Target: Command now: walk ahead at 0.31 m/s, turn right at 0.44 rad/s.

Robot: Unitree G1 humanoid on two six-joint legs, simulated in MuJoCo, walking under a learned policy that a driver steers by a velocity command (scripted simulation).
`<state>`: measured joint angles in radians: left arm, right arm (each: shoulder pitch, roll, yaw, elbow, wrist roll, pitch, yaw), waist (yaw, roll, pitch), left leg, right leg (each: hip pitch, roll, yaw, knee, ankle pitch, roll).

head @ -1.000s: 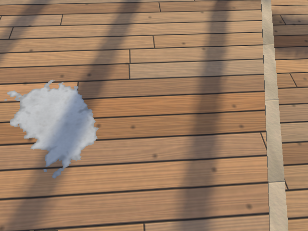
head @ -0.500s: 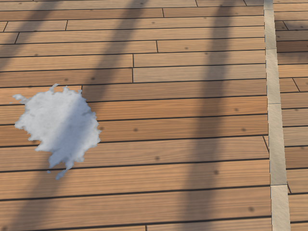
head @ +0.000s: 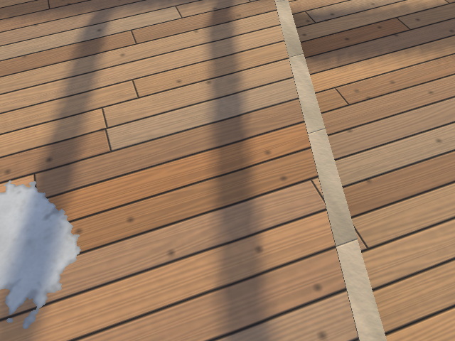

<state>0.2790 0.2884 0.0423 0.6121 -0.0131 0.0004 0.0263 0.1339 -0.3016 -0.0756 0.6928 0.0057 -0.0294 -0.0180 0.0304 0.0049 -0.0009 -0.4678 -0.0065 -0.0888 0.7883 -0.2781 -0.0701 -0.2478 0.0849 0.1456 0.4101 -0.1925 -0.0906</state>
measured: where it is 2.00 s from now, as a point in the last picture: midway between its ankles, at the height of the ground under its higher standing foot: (186, 191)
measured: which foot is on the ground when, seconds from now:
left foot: up 0.00-0.18, down 0.20-0.62, up 0.64-1.00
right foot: down 0.00-0.20, up 0.22-0.58, down 0.60-1.00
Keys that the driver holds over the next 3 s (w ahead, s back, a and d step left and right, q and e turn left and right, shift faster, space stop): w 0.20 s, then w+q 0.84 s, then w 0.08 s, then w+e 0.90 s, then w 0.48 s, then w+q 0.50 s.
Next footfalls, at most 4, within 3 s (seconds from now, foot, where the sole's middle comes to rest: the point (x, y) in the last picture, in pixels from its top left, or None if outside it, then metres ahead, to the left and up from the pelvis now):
0.20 left None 0.12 0.15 -0.78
0.60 right None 0.39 -0.10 -0.78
1.10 left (182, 301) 0.61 0.23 -0.78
1.66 right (221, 206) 0.97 0.13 -0.78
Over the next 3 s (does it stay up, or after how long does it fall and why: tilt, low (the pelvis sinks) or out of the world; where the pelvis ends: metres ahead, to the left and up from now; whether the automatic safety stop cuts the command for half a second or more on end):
stays up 1.50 0.18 -0.01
